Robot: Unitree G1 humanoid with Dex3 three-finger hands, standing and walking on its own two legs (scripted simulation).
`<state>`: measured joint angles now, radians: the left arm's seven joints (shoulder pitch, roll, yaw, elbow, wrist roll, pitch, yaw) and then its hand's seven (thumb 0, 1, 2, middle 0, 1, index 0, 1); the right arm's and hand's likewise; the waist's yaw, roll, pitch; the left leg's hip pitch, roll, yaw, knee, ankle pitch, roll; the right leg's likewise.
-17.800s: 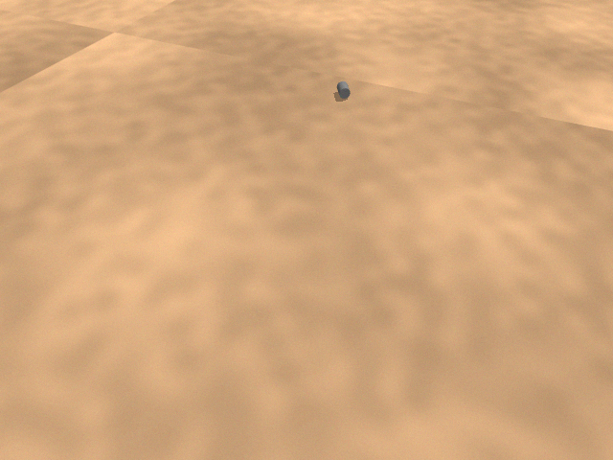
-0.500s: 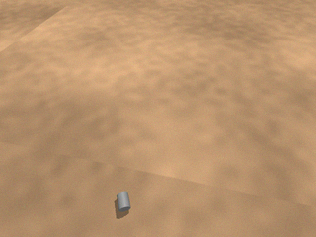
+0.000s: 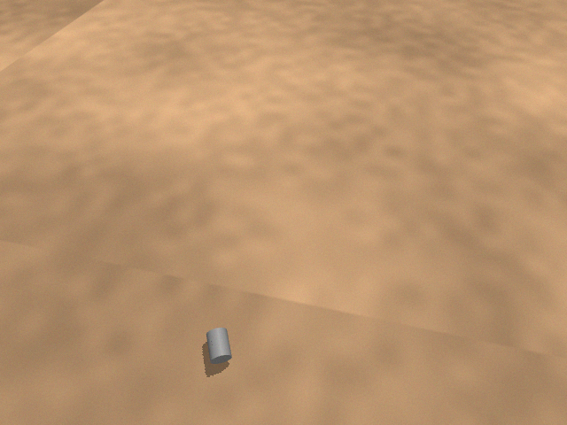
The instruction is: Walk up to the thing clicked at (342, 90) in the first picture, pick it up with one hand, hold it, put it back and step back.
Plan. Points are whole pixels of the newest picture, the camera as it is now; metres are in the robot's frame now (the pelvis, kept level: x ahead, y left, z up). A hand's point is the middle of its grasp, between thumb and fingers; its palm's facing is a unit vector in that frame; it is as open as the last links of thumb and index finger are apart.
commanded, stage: walk up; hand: left
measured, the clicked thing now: (218, 345) +0.47 +0.24 -0.72
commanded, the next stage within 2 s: none
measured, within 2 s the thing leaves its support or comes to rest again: neither
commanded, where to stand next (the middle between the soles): +0.08 +0.01 m, yaw -1 degrees
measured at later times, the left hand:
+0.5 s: hand out of the picture +0.10 +0.26 -0.13, palm faces +0.04 -0.94 -0.34, open 7.3 cm
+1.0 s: hand out of the picture +0.15 +0.29 -0.16, palm faces -0.02 -0.93 -0.38, open 7.3 cm
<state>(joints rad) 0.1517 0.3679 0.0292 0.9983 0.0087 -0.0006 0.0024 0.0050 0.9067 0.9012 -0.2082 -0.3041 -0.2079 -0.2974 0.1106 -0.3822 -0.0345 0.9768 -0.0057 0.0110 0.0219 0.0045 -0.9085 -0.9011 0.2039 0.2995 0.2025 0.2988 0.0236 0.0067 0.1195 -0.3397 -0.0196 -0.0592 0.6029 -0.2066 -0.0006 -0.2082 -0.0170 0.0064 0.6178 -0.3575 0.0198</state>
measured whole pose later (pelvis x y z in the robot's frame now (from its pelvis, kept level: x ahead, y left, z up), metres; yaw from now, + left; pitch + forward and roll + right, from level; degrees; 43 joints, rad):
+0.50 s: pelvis +0.03 +0.00 +0.02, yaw +2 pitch -3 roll -1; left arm 0.16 0.36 0.05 1.07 0.03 -0.04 -0.02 0.00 0.91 0.90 -0.21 -0.30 -0.21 -0.30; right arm 0.16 -0.37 -0.03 1.07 -0.02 0.01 0.05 0.01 -0.91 -0.90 0.20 0.30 0.20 0.30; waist 0.00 0.01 0.03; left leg -0.29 -0.01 -0.06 0.59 -0.34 0.01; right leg -0.05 -0.01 -0.02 0.37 -0.30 -0.02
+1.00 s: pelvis +0.08 +0.01 +0.00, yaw +0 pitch -2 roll +0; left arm 0.16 0.42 0.06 0.93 -0.01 0.06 0.00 0.00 0.91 0.90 -0.20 -0.30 -0.20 -0.30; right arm 0.12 -0.38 -0.04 0.89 -0.01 0.00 -0.02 0.00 -0.90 -0.90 0.21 0.30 0.21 0.30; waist 0.01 -0.03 0.19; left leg -0.32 0.05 0.04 0.62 -0.26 0.00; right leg -0.42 0.01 0.08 0.92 -0.44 0.00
